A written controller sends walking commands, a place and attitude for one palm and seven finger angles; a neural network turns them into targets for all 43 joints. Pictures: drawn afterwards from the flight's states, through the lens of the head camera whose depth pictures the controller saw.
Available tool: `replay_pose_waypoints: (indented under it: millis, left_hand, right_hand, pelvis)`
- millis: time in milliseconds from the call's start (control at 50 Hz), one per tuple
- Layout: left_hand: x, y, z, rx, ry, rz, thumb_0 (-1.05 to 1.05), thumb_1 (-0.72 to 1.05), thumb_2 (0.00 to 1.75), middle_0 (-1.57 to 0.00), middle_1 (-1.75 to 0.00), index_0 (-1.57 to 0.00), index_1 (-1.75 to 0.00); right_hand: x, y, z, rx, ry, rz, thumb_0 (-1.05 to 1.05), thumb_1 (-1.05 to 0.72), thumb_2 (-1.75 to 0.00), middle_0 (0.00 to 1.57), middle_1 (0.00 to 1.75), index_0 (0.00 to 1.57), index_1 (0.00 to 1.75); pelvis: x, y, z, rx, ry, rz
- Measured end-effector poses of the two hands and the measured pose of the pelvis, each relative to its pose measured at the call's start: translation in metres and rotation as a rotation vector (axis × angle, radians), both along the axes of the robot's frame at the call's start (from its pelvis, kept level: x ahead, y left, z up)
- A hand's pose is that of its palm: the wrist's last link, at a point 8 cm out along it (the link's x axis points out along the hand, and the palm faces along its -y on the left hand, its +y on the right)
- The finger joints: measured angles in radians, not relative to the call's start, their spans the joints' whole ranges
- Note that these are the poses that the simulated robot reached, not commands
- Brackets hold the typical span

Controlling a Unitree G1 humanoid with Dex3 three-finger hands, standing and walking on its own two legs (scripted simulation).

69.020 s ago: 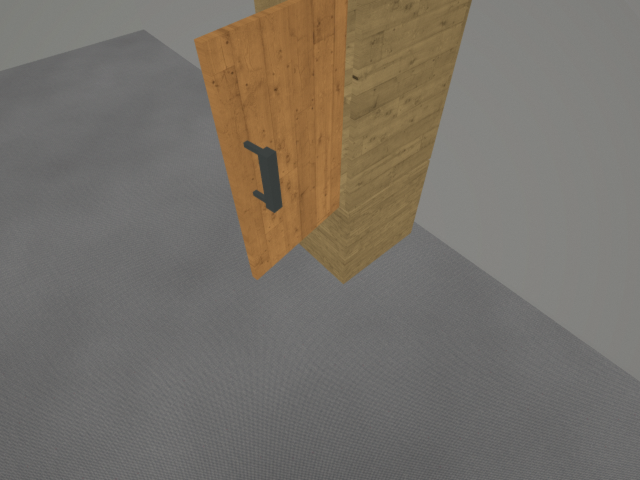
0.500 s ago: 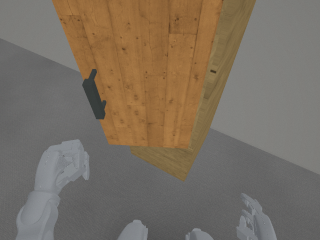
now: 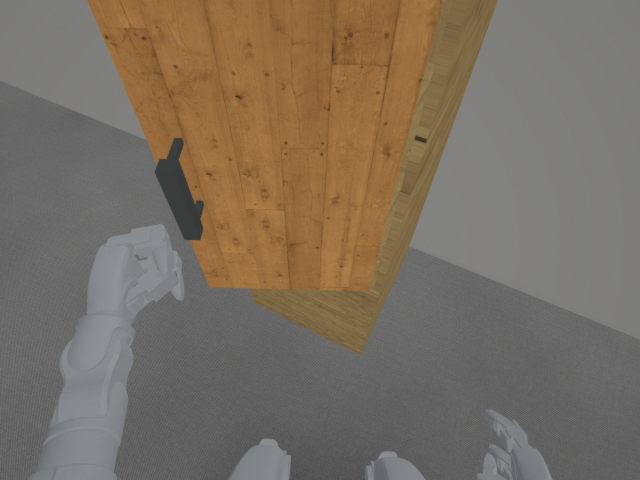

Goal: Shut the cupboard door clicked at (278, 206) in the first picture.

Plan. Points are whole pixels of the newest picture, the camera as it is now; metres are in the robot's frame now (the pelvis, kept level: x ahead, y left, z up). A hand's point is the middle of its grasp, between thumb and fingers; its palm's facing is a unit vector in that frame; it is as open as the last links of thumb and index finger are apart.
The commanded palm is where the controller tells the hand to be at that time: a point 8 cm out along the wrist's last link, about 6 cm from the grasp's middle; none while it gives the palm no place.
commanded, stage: bring the fist close to the handle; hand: left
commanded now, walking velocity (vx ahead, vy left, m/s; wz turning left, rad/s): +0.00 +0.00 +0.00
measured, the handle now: (185, 191) +0.48 +0.21 +0.07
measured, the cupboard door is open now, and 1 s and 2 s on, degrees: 26 24 1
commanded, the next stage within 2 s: push the door shut along its arc in 0.64 s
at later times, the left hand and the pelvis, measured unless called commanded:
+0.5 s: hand (176, 247) +0.38 +0.20 +0.07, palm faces +0.04 -1.00 -0.01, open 3.1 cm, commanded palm +0.35 +0.25 +0.07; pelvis +0.00 -0.01 +0.00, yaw -1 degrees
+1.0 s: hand (183, 230) +0.40 +0.20 +0.07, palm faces -0.02 -1.00 -0.02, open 3.1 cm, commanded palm +0.39 +0.24 +0.07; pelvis +0.00 -0.01 +0.00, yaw +0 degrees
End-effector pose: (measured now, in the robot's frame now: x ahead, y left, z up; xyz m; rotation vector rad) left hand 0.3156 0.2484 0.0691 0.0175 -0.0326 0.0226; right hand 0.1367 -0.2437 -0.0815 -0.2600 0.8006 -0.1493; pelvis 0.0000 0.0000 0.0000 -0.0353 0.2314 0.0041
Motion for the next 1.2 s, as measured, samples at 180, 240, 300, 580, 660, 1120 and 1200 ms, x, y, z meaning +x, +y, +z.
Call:
replay_pose_waypoints:
  millis: [180, 240, 300, 580, 660, 1120, 1200]
  left_hand:
    - [0.033, 0.006, 0.003, -0.005, 0.007, 0.010, 0.02, 0.90, 0.90, -1.30, -1.50, -1.30, -1.50]
    - [0.040, 0.008, 0.004, -0.004, 0.007, 0.014, 0.02, 0.90, 0.90, -1.30, -1.50, -1.30, -1.50]
    - [0.046, 0.009, 0.004, -0.006, 0.009, 0.015, 0.02, 0.90, 0.90, -1.30, -1.50, -1.30, -1.50]
    - [0.040, 0.007, -0.001, -0.007, 0.008, 0.023, 0.02, 0.90, 0.90, -1.30, -1.50, -1.30, -1.50]
    - [0.042, 0.006, 0.003, -0.004, -0.005, 0.013, 0.02, 0.90, 0.90, -1.30, -1.50, -1.30, -1.50]
    - [0.085, 0.006, 0.003, 0.006, 0.034, -0.077, 0.02, 0.92, 0.94, -1.30, -1.50, -1.30, -1.50]
    - [0.096, 0.007, 0.004, 0.006, 0.038, -0.097, 0.02, 0.94, 0.95, -1.30, -1.50, -1.30, -1.50]
  right_hand:
    - [-0.014, -0.006, -0.005, 0.000, 0.061, -0.028, 0.01, -0.90, -0.90, 0.20, 0.30, 0.20, 0.30]
    - [-0.021, -0.010, -0.008, -0.003, 0.087, -0.041, 0.01, -0.90, -0.90, 0.20, 0.30, 0.20, 0.30]
    - [-0.028, -0.015, -0.009, -0.004, 0.114, -0.055, 0.01, -0.90, -0.90, 0.20, 0.30, 0.20, 0.30]
    - [-0.038, -0.023, -0.012, -0.007, 0.154, -0.081, 0.01, -0.90, -0.90, 0.20, 0.30, 0.20, 0.30]
    - [-0.034, -0.022, -0.012, -0.004, 0.143, -0.077, 0.01, -0.90, -0.90, 0.20, 0.30, 0.20, 0.30]
    - [-0.049, -0.024, -0.023, -0.024, 0.205, -0.079, 0.00, -0.90, -0.90, 0.20, 0.30, 0.20, 0.30]
    - [-0.062, -0.026, -0.026, -0.030, 0.245, -0.097, 0.00, -0.90, -0.90, 0.20, 0.30, 0.20, 0.30]
  pelvis:
    - [0.001, -0.003, 0.001, 0.004, 0.018, -0.008]
    - [0.001, -0.004, 0.001, 0.005, 0.025, -0.011]
    - [0.002, -0.005, 0.001, 0.005, 0.029, -0.013]
    - [0.002, -0.009, 0.002, 0.010, 0.028, -0.017]
    - [0.001, -0.009, 0.002, 0.010, 0.028, -0.017]
    - [-0.004, -0.009, -0.007, 0.001, 0.061, -0.006]
    - [-0.005, -0.008, -0.009, -0.002, 0.073, -0.007]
